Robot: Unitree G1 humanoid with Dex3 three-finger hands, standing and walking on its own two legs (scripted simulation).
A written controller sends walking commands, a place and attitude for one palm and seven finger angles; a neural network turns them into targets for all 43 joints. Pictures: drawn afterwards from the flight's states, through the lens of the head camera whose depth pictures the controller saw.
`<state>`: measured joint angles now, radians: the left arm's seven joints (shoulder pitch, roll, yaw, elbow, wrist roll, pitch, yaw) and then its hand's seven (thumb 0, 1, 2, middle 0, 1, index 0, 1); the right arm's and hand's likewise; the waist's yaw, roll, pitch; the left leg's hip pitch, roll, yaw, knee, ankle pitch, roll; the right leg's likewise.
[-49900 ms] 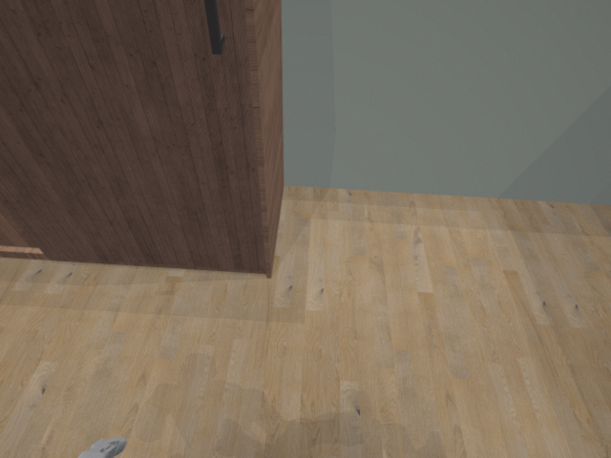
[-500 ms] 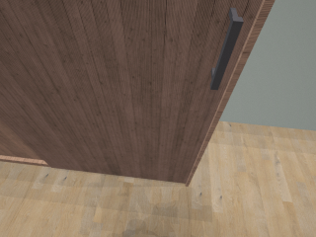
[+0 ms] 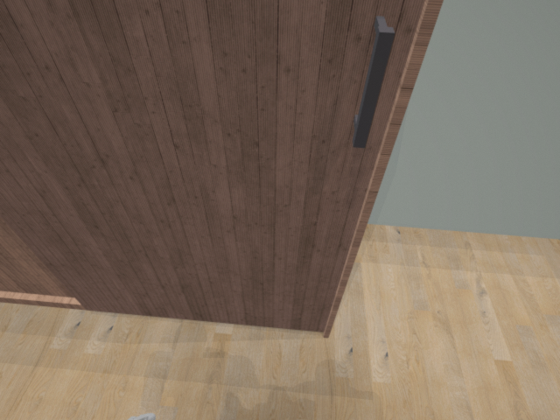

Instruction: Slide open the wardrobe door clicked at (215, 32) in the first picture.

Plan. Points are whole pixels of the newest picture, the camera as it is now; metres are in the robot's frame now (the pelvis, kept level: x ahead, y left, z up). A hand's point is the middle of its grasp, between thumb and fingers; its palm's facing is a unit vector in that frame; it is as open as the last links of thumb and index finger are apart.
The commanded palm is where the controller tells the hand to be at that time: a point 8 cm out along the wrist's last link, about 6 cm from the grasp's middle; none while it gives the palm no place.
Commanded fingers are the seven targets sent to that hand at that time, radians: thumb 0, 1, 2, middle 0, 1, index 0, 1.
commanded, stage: come to a stop and stand still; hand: right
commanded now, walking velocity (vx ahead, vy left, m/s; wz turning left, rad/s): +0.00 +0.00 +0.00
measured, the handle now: (369, 86) +0.50 -0.09 +0.24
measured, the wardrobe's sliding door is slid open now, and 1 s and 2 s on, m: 0.00 0.00 0.00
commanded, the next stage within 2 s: look again from close up in 1.44 s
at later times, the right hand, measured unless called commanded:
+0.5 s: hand out of the picture -0.03 -0.18 -0.15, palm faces +0.01 +0.98 -0.22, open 7.3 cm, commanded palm none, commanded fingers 0.00 -0.90 -0.90 0.20 0.30 0.20 0.30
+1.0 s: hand out of the picture +0.05 -0.18 -0.15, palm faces -0.02 +0.97 -0.23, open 7.3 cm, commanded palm none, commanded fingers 0.00 -0.90 -0.90 0.20 0.30 0.20 0.30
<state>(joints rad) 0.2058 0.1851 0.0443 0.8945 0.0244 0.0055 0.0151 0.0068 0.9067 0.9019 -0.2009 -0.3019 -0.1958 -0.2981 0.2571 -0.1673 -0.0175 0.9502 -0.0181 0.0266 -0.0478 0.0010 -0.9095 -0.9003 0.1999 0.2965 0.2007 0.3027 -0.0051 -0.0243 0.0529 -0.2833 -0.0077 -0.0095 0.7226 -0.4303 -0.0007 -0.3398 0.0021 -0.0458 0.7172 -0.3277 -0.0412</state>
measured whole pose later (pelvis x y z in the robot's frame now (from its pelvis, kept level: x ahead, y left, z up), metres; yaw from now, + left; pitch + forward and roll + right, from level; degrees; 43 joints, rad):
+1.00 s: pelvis +0.02 +0.01 +0.02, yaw +1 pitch +0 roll -1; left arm 0.20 0.20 0.00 1.09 0.02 -0.03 0.02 0.01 0.90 0.90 -0.20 -0.30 -0.20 -0.30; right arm 0.22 -0.19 0.01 1.09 -0.02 -0.03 -0.02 0.00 -0.91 -0.90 0.20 0.30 0.20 0.30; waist 0.00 0.00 0.03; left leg -0.18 -0.01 -0.01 0.47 -0.28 0.01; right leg -0.23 0.02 -0.06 0.44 -0.21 -0.03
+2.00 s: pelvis +0.05 +0.03 +0.03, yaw +0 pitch -1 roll -1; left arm 0.17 0.23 -0.01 1.14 0.02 -0.02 0.02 0.01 0.90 0.90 -0.20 -0.30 -0.20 -0.30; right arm 0.21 -0.23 0.00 1.10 -0.01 -0.02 -0.02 0.00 -0.91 -0.90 0.20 0.30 0.20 0.30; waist -0.01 0.01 0.03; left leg -0.08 -0.03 0.01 0.37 -0.28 0.04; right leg -0.13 0.00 -0.04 0.36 -0.22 0.01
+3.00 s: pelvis +0.00 +0.02 -0.01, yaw -3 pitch +5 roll +2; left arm 0.22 0.23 -0.05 0.60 -0.04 -0.26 0.09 0.01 0.90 0.90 -0.21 -0.30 -0.20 -0.30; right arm 0.32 -0.28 -0.21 -0.03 0.30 -0.29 0.32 0.01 -0.35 -0.67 0.24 0.65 0.24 0.66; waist -0.04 -0.03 -0.06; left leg -0.45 -0.02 0.09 0.80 -0.43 0.03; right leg -0.56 0.00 0.03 0.85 -0.37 -0.02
